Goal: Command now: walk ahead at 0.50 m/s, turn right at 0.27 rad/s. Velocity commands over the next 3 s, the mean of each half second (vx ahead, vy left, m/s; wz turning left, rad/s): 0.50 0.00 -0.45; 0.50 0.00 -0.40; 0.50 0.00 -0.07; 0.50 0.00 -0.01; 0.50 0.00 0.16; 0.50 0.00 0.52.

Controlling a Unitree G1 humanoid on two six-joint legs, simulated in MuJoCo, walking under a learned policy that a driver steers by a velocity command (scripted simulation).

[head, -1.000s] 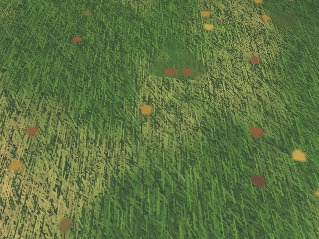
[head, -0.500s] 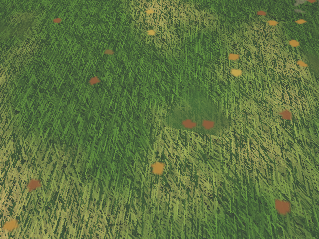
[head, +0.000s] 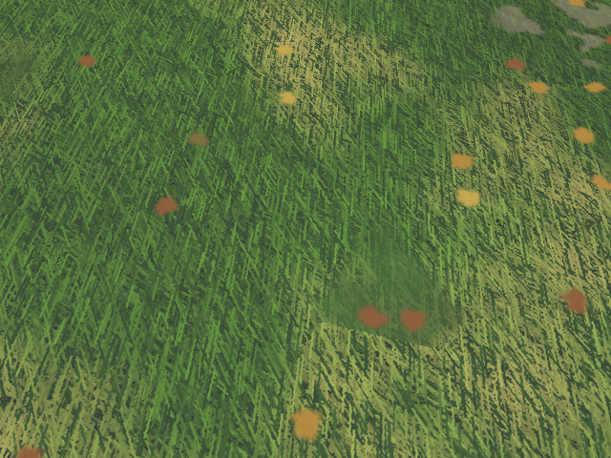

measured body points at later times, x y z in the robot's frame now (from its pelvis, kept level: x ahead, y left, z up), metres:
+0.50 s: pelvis +0.27 -0.07 -0.01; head +0.31 -0.08 +0.43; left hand +0.51 +0.15 -0.11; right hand +0.26 -0.36 -0.14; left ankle +0.13 +0.11 -0.64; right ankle +0.33 -0.15 -0.73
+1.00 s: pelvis +0.57 -0.11 -0.01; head +0.59 -0.11 +0.44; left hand +0.75 +0.11 -0.13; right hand +0.59 -0.42 -0.09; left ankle +0.67 -0.05 -0.74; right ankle +0.39 -0.17 -0.65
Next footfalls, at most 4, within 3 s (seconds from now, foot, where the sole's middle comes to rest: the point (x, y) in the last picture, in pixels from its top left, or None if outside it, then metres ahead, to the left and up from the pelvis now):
0.42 right None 0.37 -0.16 -0.77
0.90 left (346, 355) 0.71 -0.07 -0.77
1.42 right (484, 311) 0.84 -0.42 -0.77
1.94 left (436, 200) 1.21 -0.34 -0.77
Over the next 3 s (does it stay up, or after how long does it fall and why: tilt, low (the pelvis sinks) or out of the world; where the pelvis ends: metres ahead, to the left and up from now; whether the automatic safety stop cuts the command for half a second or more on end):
stays up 1.53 -0.57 -0.02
